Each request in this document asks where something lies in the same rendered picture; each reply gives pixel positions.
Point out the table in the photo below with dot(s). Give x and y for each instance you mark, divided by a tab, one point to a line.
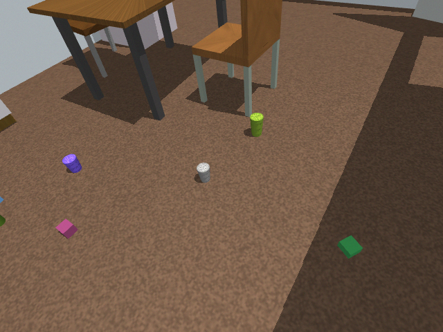
121	14

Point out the chair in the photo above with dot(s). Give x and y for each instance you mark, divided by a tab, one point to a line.
243	44
86	29

